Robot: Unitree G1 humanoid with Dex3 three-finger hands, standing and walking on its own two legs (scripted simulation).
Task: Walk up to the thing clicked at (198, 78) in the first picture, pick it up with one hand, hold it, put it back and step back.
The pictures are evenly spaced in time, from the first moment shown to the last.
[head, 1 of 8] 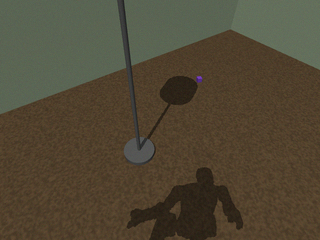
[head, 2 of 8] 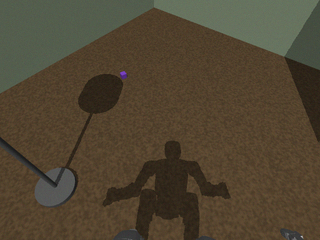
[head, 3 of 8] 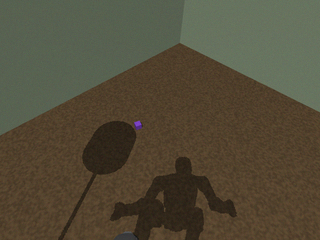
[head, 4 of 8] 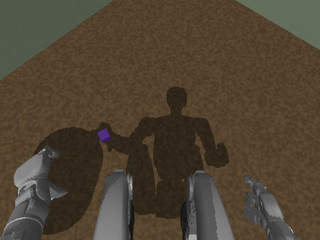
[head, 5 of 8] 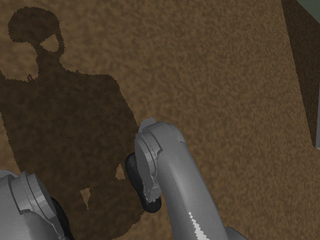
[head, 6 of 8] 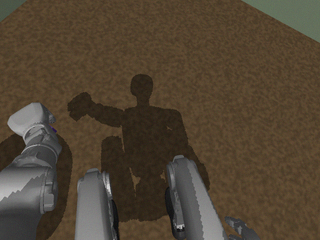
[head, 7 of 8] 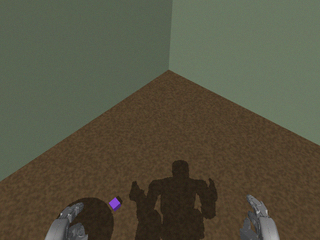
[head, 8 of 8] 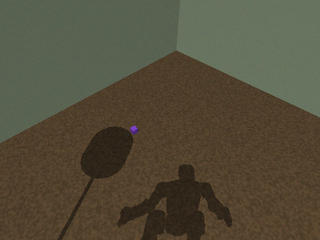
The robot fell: no
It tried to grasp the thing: yes
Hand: left
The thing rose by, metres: 0.65
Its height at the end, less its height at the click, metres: +0.00
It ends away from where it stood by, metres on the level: 0.01
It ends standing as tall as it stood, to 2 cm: yes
